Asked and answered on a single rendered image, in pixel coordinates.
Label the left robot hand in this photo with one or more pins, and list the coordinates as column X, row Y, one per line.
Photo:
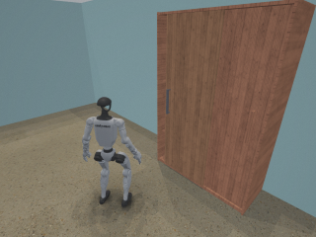
column 85, row 154

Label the right robot foot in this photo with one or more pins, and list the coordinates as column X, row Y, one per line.
column 125, row 202

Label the right robot hand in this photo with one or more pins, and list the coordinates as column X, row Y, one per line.
column 138, row 157

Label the right robot upper arm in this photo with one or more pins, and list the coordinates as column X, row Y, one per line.
column 119, row 122

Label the robot head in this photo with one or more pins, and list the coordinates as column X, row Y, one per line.
column 103, row 102

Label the handle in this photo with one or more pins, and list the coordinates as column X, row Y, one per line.
column 167, row 101
column 249, row 126

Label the left robot upper arm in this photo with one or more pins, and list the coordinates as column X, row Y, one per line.
column 88, row 129

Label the wardrobe door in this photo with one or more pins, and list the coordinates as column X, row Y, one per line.
column 251, row 46
column 193, row 42

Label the right robot forearm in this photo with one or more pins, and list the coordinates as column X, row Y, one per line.
column 131, row 147

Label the left robot forearm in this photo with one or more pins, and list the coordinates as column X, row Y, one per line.
column 85, row 145

